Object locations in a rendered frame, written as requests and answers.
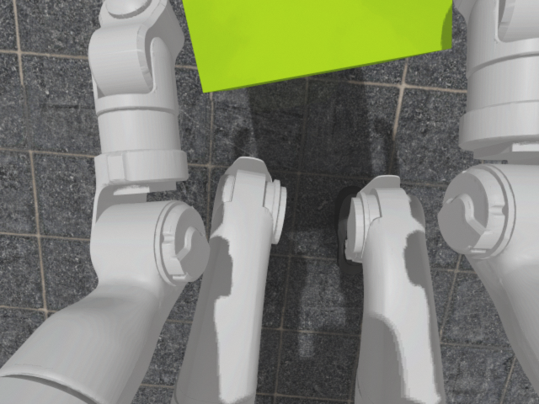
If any robot right forearm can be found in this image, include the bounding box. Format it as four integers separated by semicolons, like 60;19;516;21
453;0;539;165

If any robot right shin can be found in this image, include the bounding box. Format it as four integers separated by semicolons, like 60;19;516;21
344;175;425;263

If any robot left upper arm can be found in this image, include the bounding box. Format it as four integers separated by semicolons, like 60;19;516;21
0;200;211;404

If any robot right upper arm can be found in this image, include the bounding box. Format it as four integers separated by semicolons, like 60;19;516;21
437;163;539;396

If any right robot thigh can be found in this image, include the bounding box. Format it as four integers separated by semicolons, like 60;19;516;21
348;188;446;404

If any carton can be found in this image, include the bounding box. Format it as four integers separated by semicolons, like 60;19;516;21
182;0;452;93

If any robot left forearm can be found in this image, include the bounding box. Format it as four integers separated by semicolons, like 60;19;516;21
88;0;189;263

